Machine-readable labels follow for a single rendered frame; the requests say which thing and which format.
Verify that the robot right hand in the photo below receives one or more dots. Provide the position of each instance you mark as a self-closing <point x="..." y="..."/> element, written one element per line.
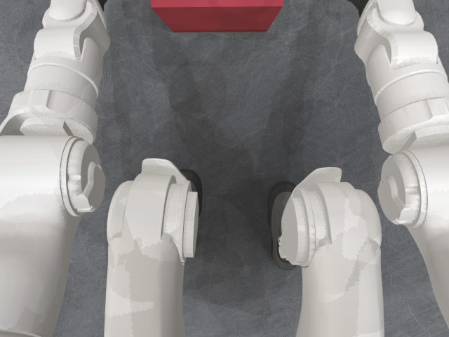
<point x="360" y="5"/>

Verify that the robot left forearm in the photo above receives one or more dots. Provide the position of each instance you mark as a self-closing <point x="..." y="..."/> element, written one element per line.
<point x="64" y="75"/>

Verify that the robot left shin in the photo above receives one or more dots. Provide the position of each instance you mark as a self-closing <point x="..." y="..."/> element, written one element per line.
<point x="119" y="200"/>

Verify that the robot right upper arm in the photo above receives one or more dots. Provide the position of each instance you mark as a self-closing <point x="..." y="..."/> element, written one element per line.
<point x="414" y="192"/>

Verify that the right robot thigh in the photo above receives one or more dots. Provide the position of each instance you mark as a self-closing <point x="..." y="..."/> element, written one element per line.
<point x="342" y="295"/>

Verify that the carton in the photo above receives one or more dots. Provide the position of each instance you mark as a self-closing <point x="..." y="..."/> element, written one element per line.
<point x="217" y="15"/>

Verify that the robot right forearm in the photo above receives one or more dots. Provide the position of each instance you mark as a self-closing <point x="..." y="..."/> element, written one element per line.
<point x="406" y="76"/>

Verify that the robot left upper arm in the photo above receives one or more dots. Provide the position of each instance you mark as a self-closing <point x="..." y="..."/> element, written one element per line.
<point x="46" y="184"/>

